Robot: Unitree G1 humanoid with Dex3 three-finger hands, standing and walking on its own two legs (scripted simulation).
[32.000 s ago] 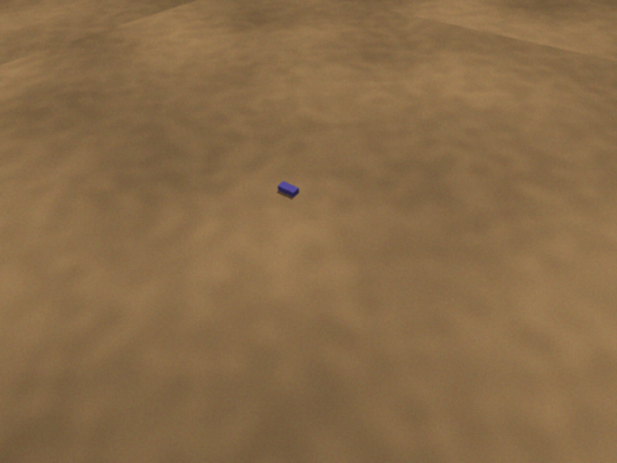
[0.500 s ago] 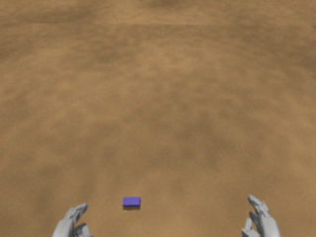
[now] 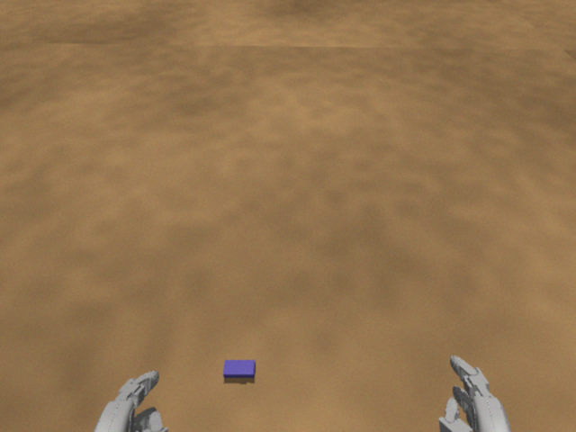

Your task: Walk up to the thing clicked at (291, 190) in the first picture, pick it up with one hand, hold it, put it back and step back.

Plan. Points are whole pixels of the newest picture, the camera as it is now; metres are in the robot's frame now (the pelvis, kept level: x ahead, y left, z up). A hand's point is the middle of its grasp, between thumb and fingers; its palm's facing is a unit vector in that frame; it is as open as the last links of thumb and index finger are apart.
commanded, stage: home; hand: left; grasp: from above
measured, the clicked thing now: (239, 368) +0.47 +0.17 -0.70
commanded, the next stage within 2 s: stand in 0.04 s
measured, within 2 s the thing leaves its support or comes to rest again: neither
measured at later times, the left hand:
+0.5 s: hand out of the picture +0.08 +0.24 -0.12, palm faces +0.01 -0.94 -0.33, open 7.4 cm
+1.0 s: hand out of the picture +0.05 +0.23 -0.10, palm faces +0.00 -0.94 -0.33, open 7.4 cm
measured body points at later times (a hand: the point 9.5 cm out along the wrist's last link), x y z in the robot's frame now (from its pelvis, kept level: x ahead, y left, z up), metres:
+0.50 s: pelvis -0.01 +0.00 +0.04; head +0.01 +0.01 +0.48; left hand +0.08 +0.29 -0.09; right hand +0.08 -0.29 -0.08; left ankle +0.01 +0.13 -0.68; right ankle +0.01 -0.16 -0.68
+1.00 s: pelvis -0.02 -0.01 +0.06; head -0.02 -0.02 +0.51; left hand +0.05 +0.28 -0.07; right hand +0.03 -0.29 -0.08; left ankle +0.01 +0.13 -0.68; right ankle +0.01 -0.16 -0.68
